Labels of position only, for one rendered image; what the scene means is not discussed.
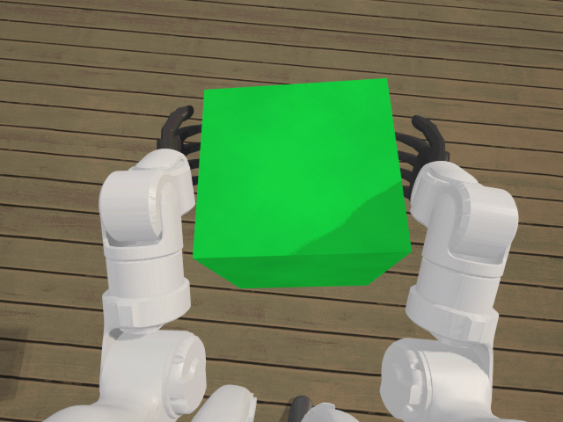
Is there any robot right shin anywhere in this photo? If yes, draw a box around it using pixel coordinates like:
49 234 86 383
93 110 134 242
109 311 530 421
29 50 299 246
301 403 335 422

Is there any robot left hand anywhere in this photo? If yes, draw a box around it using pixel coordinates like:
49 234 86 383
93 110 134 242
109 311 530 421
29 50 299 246
157 105 202 186

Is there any robot left forearm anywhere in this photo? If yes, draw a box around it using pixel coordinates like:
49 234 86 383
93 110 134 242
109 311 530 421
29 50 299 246
99 149 195 393

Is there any robot right upper arm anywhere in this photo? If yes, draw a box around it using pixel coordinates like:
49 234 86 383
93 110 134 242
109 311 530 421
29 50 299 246
380 338 526 422

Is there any robot right hand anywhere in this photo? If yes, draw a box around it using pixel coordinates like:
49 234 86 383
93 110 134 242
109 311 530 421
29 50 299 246
395 115 450 201

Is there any robot left thigh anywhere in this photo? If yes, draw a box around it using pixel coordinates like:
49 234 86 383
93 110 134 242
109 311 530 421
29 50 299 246
191 385 257 422

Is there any carton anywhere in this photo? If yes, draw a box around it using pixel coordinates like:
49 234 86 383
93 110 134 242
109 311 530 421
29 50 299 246
193 78 412 288

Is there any robot right forearm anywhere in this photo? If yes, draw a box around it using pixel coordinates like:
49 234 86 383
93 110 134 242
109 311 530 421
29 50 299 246
406 161 518 403

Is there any robot left upper arm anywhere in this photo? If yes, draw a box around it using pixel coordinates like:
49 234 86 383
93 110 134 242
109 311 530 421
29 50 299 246
42 330 207 422

